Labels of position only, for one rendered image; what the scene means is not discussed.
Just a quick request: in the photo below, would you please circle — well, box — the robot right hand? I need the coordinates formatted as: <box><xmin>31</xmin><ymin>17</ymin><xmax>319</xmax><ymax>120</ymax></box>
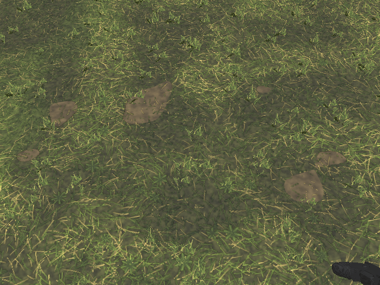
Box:
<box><xmin>332</xmin><ymin>261</ymin><xmax>380</xmax><ymax>285</ymax></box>

